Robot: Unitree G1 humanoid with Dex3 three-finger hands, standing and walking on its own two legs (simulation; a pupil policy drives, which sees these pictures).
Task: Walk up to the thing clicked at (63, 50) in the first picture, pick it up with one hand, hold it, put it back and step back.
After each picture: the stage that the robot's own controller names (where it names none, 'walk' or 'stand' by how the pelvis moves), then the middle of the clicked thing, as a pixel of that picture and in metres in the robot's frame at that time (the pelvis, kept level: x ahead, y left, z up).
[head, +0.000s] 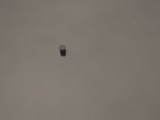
stand; (62, 50) +1.24 +0.22 -0.72
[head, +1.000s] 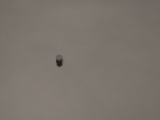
walk; (59, 60) +1.10 +0.18 -0.72
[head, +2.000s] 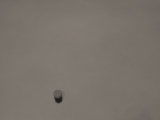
walk; (58, 96) +0.66 +0.19 -0.71
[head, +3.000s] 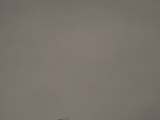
walk; out of the picture +0.42 +0.25 -0.70
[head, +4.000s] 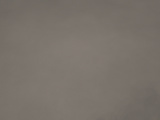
stand; out of the picture +0.33 +0.21 -0.72
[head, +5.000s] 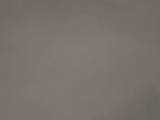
stand; out of the picture +0.33 +0.22 -0.72
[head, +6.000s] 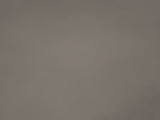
stand; out of the picture +0.34 +0.23 -0.73
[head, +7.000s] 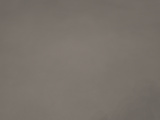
stand; out of the picture +0.32 +0.24 -0.73
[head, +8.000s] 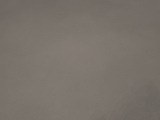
go down; out of the picture +0.32 +0.23 -0.73
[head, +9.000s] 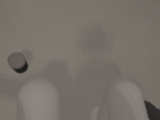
go down; (18, 63) +0.41 +0.26 -0.31
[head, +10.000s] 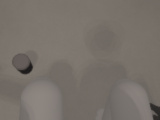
approach; (23, 64) +0.40 +0.26 -0.30
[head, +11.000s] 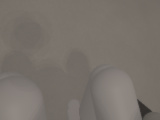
close in; out of the picture +0.38 +0.29 -0.22
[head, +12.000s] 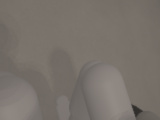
close; out of the picture +0.38 +0.30 -0.22
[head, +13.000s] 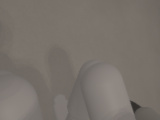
lift; out of the picture +0.37 +0.30 -0.22
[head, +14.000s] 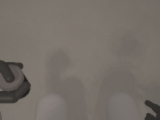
lift; (15, 83) +0.32 +0.22 -0.03
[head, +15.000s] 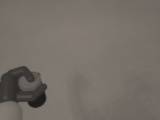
hold; (33, 90) +0.33 +0.18 +0.00
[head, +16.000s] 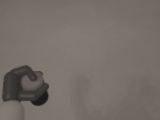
hold; (36, 89) +0.33 +0.17 +0.01
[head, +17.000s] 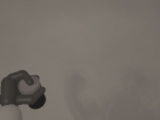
crouch; (33, 93) +0.33 +0.18 -0.04
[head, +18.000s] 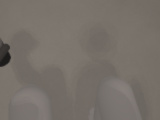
lower; out of the picture +0.44 +0.25 -0.10
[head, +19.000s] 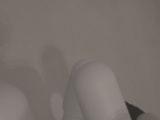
lower; out of the picture +0.40 +0.30 -0.22
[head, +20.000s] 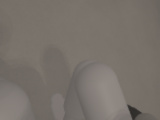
lower; out of the picture +0.40 +0.31 -0.22
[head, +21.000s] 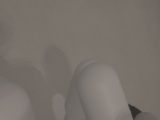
lower; out of the picture +0.40 +0.31 -0.22
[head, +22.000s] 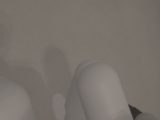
lower; out of the picture +0.40 +0.31 -0.22
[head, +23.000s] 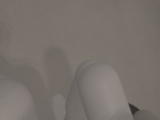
open; out of the picture +0.38 +0.29 -0.22
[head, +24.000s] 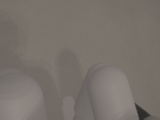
stand; out of the picture +0.38 +0.28 -0.23
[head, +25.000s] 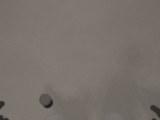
walk; (46, 101) +0.38 +0.21 -0.54
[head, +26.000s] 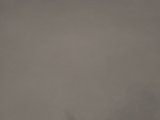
stand; out of the picture +0.35 +0.20 -0.67
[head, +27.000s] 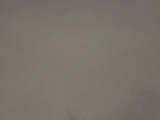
stand; out of the picture +0.35 +0.20 -0.67
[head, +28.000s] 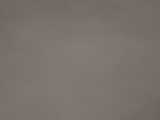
stand; out of the picture +0.37 +0.19 -0.72
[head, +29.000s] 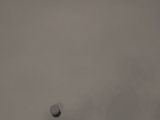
walk; (55, 111) +0.42 +0.19 -0.70
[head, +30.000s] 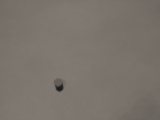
walk; (58, 85) +0.67 +0.21 -0.70
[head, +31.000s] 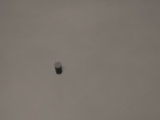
stand; (58, 68) +0.97 +0.25 -0.70
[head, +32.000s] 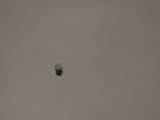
stand; (58, 69) +0.96 +0.23 -0.72
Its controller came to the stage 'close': yes
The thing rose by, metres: 0.71
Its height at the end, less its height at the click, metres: +0.00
